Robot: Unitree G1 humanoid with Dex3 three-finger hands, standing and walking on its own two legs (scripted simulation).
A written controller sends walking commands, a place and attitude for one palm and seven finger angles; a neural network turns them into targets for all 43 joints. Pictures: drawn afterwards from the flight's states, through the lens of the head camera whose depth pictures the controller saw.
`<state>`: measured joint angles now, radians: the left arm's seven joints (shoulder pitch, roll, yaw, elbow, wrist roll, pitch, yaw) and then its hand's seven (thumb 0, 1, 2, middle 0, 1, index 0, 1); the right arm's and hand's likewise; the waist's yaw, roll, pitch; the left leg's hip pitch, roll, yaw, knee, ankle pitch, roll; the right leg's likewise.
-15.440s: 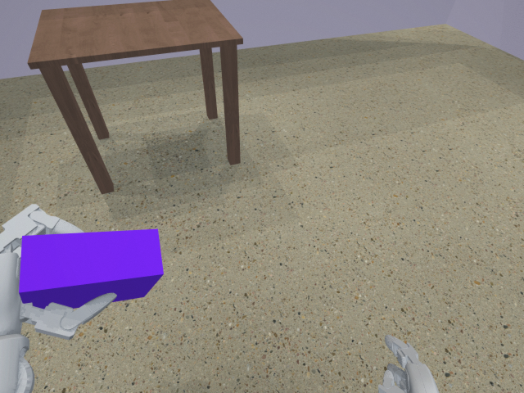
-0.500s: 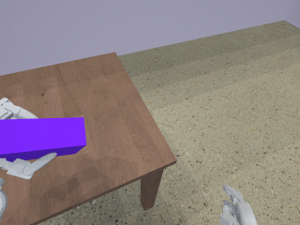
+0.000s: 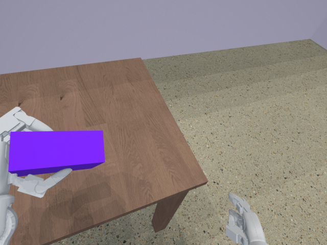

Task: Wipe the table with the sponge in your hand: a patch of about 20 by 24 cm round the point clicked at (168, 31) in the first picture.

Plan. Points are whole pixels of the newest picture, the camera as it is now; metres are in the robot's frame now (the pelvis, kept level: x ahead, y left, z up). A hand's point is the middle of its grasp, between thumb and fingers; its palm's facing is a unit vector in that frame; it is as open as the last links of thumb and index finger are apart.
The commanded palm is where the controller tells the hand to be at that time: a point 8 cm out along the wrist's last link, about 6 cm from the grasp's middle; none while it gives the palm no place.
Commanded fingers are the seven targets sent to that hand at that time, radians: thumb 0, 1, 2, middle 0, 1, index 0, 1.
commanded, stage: come to a stop and stand still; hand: left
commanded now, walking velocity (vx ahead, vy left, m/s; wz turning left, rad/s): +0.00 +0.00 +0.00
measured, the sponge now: (72, 152) +0.24 +0.21 +0.13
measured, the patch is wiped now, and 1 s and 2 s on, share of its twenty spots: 0.00 0.00 0.00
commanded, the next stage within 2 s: look again from close up in 0.06 s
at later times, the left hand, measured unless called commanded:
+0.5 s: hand (48, 155) +0.22 +0.23 +0.16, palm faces +0.37 -0.85 -0.37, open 9.8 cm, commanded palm +0.16 +0.27 +0.18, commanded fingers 0.00 0.10 1.30 -1.20 -1.60 -1.20 -1.60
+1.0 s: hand (53, 162) +0.21 +0.22 +0.15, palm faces +0.40 -0.65 -0.64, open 9.8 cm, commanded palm +0.17 +0.25 +0.18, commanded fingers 0.00 0.10 1.30 -1.20 -1.60 -1.20 -1.60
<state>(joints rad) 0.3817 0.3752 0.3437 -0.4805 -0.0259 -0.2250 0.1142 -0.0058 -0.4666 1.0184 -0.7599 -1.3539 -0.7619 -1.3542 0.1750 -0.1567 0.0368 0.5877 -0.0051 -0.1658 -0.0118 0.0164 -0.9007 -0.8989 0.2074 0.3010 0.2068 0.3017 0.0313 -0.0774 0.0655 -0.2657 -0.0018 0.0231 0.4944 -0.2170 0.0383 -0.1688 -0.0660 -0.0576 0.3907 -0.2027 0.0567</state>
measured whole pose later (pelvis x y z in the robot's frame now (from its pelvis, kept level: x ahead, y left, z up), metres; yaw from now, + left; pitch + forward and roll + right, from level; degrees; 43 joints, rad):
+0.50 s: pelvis +0.00 -0.01 +0.00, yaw +0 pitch -1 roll -2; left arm 0.43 0.37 0.35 -0.47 -0.03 -0.19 0.11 -0.01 -0.47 1.02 -0.76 -1.35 -0.76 -1.35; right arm 0.21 -0.19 0.02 0.59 0.00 -0.13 -0.03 0.02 -0.90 -0.90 0.21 0.30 0.20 0.30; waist 0.01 -0.03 0.06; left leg -0.25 0.01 0.02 0.48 -0.21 0.02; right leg -0.16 -0.05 -0.06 0.38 -0.20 0.05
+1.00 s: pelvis -0.01 -0.06 -0.01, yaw +2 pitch -1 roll +0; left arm 0.32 0.52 0.35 -0.37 0.12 -0.08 0.08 -0.01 -0.47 1.02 -0.76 -1.35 -0.76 -1.35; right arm 0.16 -0.24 0.00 0.63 -0.02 -0.10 -0.04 0.02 -0.90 -0.90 0.20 0.30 0.20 0.30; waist 0.07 0.02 0.03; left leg -0.31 0.04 -0.04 0.58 -0.25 -0.04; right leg -0.25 -0.02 -0.09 0.58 -0.31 -0.02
